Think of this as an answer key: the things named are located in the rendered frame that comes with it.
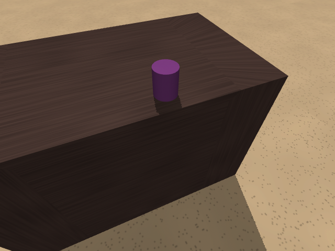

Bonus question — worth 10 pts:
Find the can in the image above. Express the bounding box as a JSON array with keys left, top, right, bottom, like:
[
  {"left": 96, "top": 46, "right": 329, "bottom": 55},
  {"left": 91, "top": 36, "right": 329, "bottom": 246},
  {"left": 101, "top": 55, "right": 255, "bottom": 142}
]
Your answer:
[{"left": 152, "top": 59, "right": 180, "bottom": 102}]

